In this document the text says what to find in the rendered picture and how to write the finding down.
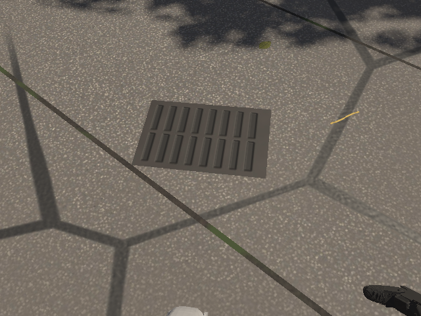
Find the robot right hand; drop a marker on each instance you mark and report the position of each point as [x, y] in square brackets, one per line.
[401, 298]

